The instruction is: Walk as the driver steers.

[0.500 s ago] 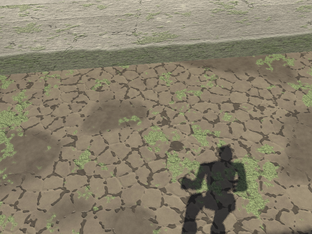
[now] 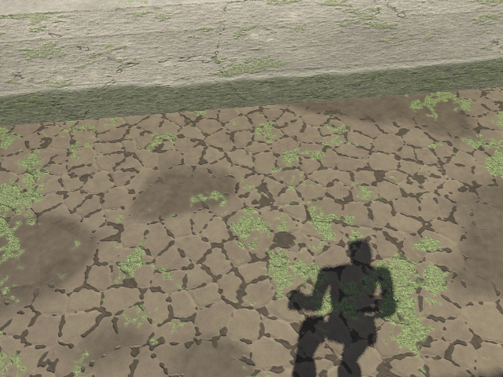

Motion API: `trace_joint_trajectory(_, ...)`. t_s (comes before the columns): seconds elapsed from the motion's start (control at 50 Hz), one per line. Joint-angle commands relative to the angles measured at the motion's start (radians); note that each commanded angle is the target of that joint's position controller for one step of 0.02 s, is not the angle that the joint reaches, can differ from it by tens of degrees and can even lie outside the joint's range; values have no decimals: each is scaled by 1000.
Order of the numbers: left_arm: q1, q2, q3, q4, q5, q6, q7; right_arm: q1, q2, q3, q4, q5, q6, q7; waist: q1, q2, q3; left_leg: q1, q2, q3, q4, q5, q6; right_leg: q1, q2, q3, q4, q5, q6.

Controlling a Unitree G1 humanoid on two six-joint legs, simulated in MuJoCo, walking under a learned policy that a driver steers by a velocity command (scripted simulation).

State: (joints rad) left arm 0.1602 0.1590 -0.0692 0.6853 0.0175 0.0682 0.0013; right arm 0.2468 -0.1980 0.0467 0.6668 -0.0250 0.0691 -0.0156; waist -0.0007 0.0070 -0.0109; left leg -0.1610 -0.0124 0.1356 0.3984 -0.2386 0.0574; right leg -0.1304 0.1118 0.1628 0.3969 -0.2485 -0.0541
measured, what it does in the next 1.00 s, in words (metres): stands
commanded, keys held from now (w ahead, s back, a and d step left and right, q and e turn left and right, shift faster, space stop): w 0.74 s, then no key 0.26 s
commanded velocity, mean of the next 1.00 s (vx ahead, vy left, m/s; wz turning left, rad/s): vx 0.39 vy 0.00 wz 0.00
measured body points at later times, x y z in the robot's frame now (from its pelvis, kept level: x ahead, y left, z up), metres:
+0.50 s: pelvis -0.01 -0.01 -0.02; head -0.02 -0.02 +0.43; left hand +0.19 +0.18 -0.09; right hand +0.18 -0.21 -0.10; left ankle -0.01 +0.08 -0.74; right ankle -0.03 -0.10 -0.74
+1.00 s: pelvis +0.00 -0.02 +0.00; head -0.01 -0.02 +0.45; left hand +0.19 +0.16 -0.09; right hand +0.16 -0.22 -0.10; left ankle -0.01 +0.08 -0.74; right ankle -0.03 -0.10 -0.74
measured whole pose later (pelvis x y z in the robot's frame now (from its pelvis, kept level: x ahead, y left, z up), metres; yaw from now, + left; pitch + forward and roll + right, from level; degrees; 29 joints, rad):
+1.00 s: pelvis +0.00 -0.02 +0.00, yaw +0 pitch -1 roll +0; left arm 0.09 0.12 -0.08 0.66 0.02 0.06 -0.02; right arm 0.19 -0.15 0.04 0.63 -0.04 0.06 -0.01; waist 0.01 0.01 -0.01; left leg -0.17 0.02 0.12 0.45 -0.26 0.03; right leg -0.13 0.13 0.13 0.43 -0.26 -0.08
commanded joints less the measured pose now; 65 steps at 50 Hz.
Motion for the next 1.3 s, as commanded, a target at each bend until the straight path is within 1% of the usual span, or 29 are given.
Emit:
trace_joint_trajectory(0.02, -71, 57, 18, -84, 2, -17, 5, -54, -80, -29, -97, 3, -8, -5, 1, 12, -31, 150, 139, -133, 14, 158, 14, -194, -92, 41, 12, 106, -31)
trace_joint_trajectory(0.12, -108, 53, 19, -107, 4, -22, 4, -93, -70, -35, -130, 2, -7, -7, 3, 8, -29, 116, 142, -134, 75, 194, 20, -215, -87, 23, 87, 159, -29)
trace_joint_trajectory(0.24, -149, 49, 17, -133, 3, -25, 2, -145, -49, -38, -163, -4, -6, -7, 7, -3, -57, 97, 124, -117, 139, 214, 2, -209, -91, 24, 135, 252, -28)
trace_joint_trajectory(0.34, -177, 48, 15, -149, 1, -27, -2, -177, -35, -38, -179, -8, -6, -5, 9, -12, -76, 85, 114, -106, 168, 188, -15, -206, -96, 33, 146, 285, -28)
trace_joint_trajectory(0.36, -141, 58, 19, -126, -14, -21, 14, -136, -36, -40, -162, -11, -17, -4, -7, -27, -128, 111, 85, -89, 153, -17, -21, -185, -106, 85, 99, 148, -38)
trace_joint_trajectory(0.38, -175, 63, 19, -138, -17, -15, 15, -154, -26, -34, -166, -9, -20, -3, -11, -46, -57, 83, 77, -85, 147, -49, -26, -222, -110, 99, 84, 123, -43)
trace_joint_trajectory(0.44, -187, 63, 20, -148, -14, -6, 12, -160, -26, -31, -166, -7, -29, -2, -7, -39, -18, 71, 80, -92, 148, -46, -22, -248, -110, 104, 75, 91, -39)
trace_joint_trajectory(0.46, -227, 54, 14, -176, -4, -13, -5, -202, -26, -28, -186, 2, -22, -2, 9, -16, 20, 42, 113, -112, 157, 158, -21, -261, -97, 44, 132, 233, -27)
trace_joint_trajectory(0.48, -197, 48, 15, -167, 6, -20, -7, -188, -34, -34, -180, -3, -21, -2, 17, 3, -40, 63, 125, -124, 166, 200, -11, -228, -91, 34, 146, 243, -23)
trace_joint_trajectory(0.5, -146, 58, 19, -137, -7, -19, 7, -137, -35, -36, -160, -9, -31, -2, 1, -8, -113, 103, 99, -103, 158, 15, -13, -196, -97, 75, 101, 114, -30)
trace_joint_trajectory(0.52, -180, 62, 19, -147, -12, -15, 9, -151, -26, -32, -165, -7, -34, -1, -5, -26, -56, 80, 90, -96, 153, -13, -18, -223, -99, 86, 90, 103, -34)
trace_joint_trajectory(0.58, -196, 60, 18, -156, -11, -7, 8, -157, -29, -30, -163, -5, -37, -1, -1, -22, -22, 61, 86, -96, 152, -20, -18, -235, -101, 89, 89, 100, -34)
trace_joint_trajectory(0.6, -233, 50, 12, -182, -2, -13, -7, -197, -29, -28, -183, 3, -28, -2, 14, -3, 16, 31, 117, -116, 163, 184, -19, -249, -91, 35, 144, 242, -24)
trace_joint_trajectory(0.62, -204, 44, 13, -173, 8, -19, -9, -181, -36, -33, -177, -3, -26, -1, 22, 12, -46, 53, 128, -126, 173, 224, -11, -217, -86, 27, 157, 253, -21)
trace_joint_trajectory(0.64, -155, 55, 17, -144, -6, -18, 6, -129, -36, -36, -158, -10, -35, -1, 4, -4, -121, 97, 100, -104, 167, 37, -13, -186, -93, 68, 112, 129, -28)
trace_joint_trajectory(0.66, -189, 58, 17, -153, -11, -15, 8, -142, -28, -32, -162, -9, -37, -1, -3, -23, -65, 75, 90, -96, 161, 5, -19, -213, -96, 80, 100, 121, -33)
trace_joint_trajectory(0.7, -207, 55, 17, -160, -11, -10, 8, -149, -30, -31, -160, -8, -39, -1, -2, -25, -40, 63, 86, -95, 159, -9, -20, -220, -101, 87, 97, 120, -36)
trace_joint_trajectory(0.72, -243, 46, 11, -186, -2, -14, -7, -192, -32, -30, -181, 1, -28, -2, 14, -5, 10, 27, 113, -112, 169, 186, -23, -239, -92, 34, 147, 262, -26)
trace_joint_trajectory(0.74, -213, 41, 11, -176, 6, -19, -9, -179, -37, -34, -176, -5, -24, -2, 21, 7, -48, 49, 123, -119, 181, 223, -16, -214, -88, 26, 159, 273, -23)
trace_joint_trajectory(0.76, -152, 50, 15, -141, -8, -18, 6, -114, -35, -35, -153, -13, -34, -1, 3, -11, -129, 99, 99, -103, 167, 22, -16, -181, -97, 75, 106, 135, -31)
trace_joint_trajectory(0.78, -177, 51, 14, -145, -13, -14, 7, -118, -28, -30, -153, -12, -35, 0, -5, -31, -64, 76, 91, -98, 149, -27, -21, -209, -102, 94, 81, 112, -36)
trace_joint_trajectory(0.8, -184, 45, 12, -145, -13, -12, 7, -116, -26, -28, -147, -12, -37, 0, -6, -35, -43, 70, 93, -101, 129, -57, -21, -213, -110, 107, 60, 99, -38)
trace_joint_trajectory(0.82, -225, 35, 6, -171, -3, -17, -9, -170, -26, -24, -170, -4, -28, -1, 11, -17, 24, 22, 118, -117, 129, 126, -25, -218, -108, 66, 95, 246, -30)
trace_joint_trajectory(0.84, -191, 25, 4, -154, 4, -19, -13, -161, -19, -21, -164, -12, -24, -1, 21, -15, -23, 31, 125, -121, 121, 135, -25, -177, -118, 77, 67, 257, -25)
trace_joint_trajectory(0.9, -179, 28, 2, -131, 6, -24, -17, -126, -21, -21, -143, -18, -22, 0, 10, -26, -40, 62, 132, -129, 55, 119, -38, -130, -138, 107, -1, 290, -26)
trace_joint_trajectory(0.96, -159, 36, 5, -105, 6, -24, -19, -109, -34, -26, -119, -13, -22, 2, 8, -20, -37, 95, 137, -145, -7, 135, -39, -89, -157, 120, -67, 315, -26)
trace_joint_trajectory(1.06, -123, 42, 13, -69, -3, -30, -24, -86, -47, -38, -83, -4, -22, 8, 5, -11, -55, 146, 143, -161, -68, 158, -31, -43, -175, 114, -127, 328, -32)
trace_joint_trajectory(1.16, -106, 46, 18, -55, -10, -34, -25, -85, -52, -46, -65, 2, -19, 8, 4, -7, -61, 164, 147, -167, -89, 187, -25, -33, -184, 106, -146, 348, -35)
trace_joint_trajectory(1.3, -80, 58, 23, -46, -11, -35, -21, -75, -66, -53, -53, 4, -11, 3, 3, -8, -60, 169, 148, -167, -90, 219, -21, -35, -187, 96, -143, 380, -37)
